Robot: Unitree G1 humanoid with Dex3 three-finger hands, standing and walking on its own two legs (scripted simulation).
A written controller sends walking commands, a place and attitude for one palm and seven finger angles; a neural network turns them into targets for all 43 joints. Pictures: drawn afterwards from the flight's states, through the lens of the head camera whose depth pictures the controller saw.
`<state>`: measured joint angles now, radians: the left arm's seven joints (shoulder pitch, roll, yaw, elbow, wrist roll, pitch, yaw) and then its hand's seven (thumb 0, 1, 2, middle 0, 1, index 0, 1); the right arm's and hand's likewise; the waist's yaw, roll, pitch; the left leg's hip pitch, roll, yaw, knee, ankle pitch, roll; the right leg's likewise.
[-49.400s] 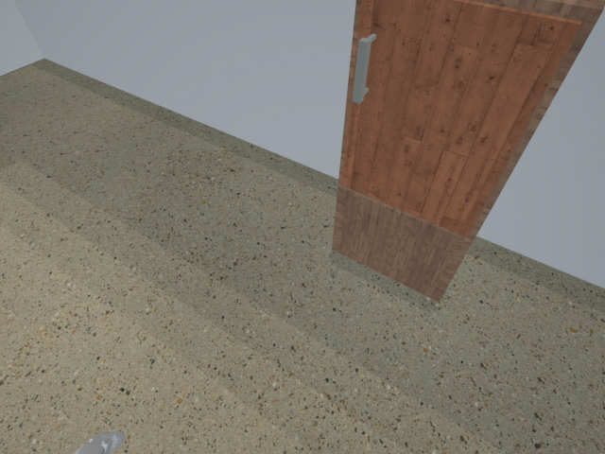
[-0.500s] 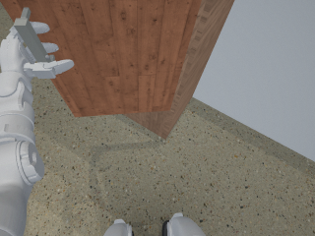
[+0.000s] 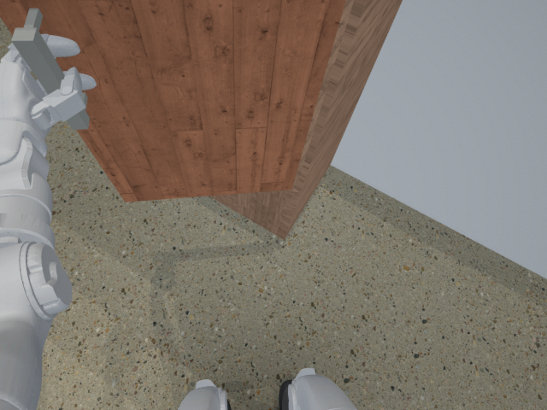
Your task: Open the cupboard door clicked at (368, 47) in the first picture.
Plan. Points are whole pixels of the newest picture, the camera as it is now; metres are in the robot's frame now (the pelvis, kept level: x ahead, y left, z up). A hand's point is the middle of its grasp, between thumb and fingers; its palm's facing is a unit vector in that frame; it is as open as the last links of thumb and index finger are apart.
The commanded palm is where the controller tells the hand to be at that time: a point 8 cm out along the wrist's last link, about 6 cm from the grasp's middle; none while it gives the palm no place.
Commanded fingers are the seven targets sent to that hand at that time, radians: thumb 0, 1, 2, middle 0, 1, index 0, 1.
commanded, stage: pull the door open along its arc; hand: left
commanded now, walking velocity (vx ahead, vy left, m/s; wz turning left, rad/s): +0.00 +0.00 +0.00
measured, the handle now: (59, 74) +0.57 +0.25 +0.10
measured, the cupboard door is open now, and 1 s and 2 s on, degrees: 38 80 81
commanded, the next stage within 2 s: open thumb and fingers to let go in 0.94 s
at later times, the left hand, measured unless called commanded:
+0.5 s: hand (83, 151) +0.44 +0.20 +0.10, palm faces +0.04 -1.00 +0.03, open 5.7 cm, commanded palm +0.37 +0.24 +0.10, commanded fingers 0.00 0.90 0.90 -0.40 -1.35 -0.40 -1.35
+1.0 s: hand (189, 262) +0.29 +0.07 +0.11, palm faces +0.42 -0.91 +0.02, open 5.7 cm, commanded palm +0.24 +0.11 +0.10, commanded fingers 0.00 0.90 0.90 -0.40 -1.35 -0.40 -1.35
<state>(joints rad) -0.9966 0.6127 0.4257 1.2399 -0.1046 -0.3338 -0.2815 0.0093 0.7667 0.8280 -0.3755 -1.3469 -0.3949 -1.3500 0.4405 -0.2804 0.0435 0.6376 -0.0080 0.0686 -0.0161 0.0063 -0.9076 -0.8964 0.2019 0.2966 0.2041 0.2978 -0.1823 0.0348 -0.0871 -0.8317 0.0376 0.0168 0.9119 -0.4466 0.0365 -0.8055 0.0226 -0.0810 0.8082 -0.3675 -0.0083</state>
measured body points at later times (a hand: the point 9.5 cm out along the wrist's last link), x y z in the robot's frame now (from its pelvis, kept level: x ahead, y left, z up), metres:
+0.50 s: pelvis +0.02 +0.00 +0.02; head +0.09 +0.01 +0.46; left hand +0.43 +0.25 +0.10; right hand +0.07 -0.26 -0.10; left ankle -0.02 +0.09 -0.69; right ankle +0.00 -0.12 -0.69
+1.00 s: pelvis +0.00 -0.03 +0.02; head +0.01 -0.04 +0.47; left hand +0.26 +0.12 +0.11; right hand +0.20 -0.22 -0.07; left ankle -0.02 +0.09 -0.69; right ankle +0.00 -0.12 -0.69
